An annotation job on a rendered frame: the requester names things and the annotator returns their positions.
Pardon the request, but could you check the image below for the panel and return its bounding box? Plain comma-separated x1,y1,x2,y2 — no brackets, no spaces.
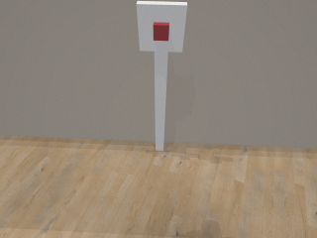
136,1,187,151

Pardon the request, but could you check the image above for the button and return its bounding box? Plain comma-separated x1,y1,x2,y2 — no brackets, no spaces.
153,22,169,41

